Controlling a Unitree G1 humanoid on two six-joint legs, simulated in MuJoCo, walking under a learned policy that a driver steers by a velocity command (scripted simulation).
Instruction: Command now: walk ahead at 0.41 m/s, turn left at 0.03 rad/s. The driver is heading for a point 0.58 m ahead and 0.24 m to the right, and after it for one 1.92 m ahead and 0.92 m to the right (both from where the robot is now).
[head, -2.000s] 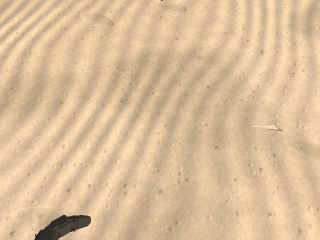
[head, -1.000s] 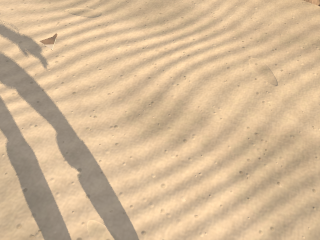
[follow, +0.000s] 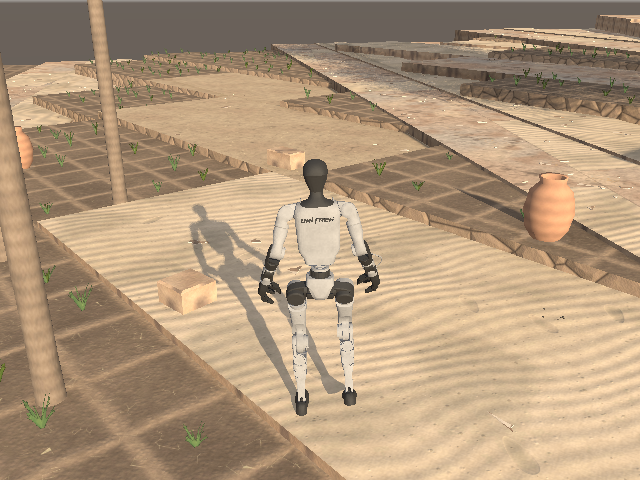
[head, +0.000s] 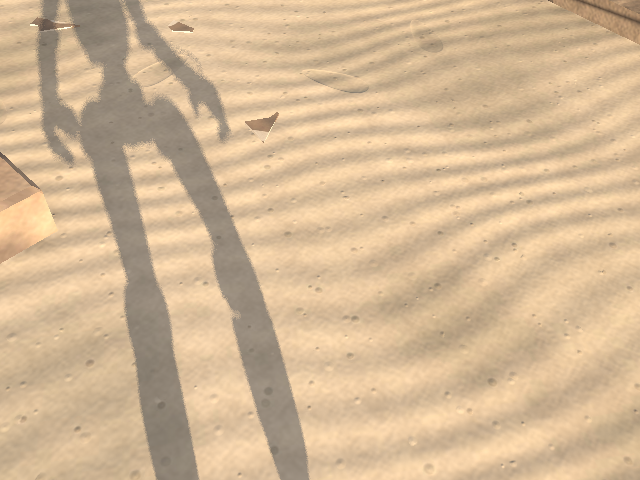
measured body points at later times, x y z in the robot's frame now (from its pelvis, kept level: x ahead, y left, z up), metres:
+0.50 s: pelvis +0.16 -0.02 -0.01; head +0.21 -0.04 +0.43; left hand +0.35 +0.23 -0.10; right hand +0.27 -0.31 -0.12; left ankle +0.14 +0.12 -0.67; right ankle +0.26 -0.11 -0.74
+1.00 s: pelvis +0.27 -0.02 +0.00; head +0.28 +0.00 +0.45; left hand +0.54 +0.16 -0.09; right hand +0.19 -0.29 -0.10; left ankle +0.25 +0.12 -0.74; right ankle +0.30 -0.21 -0.65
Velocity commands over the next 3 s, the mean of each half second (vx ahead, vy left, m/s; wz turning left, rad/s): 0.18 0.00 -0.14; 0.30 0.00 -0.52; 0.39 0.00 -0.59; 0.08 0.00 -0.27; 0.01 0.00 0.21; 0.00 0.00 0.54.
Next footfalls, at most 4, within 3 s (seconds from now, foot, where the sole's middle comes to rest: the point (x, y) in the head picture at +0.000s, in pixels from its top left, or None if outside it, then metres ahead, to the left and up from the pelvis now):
0.30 right None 0.30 -0.11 -0.78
0.72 left None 0.29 0.11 -0.78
1.20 right None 0.41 -0.26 -0.78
1.66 left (447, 401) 0.71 -0.29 -0.78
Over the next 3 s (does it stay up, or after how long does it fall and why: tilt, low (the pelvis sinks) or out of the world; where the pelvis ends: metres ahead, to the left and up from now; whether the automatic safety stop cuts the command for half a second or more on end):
stays up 0.54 -0.34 0.00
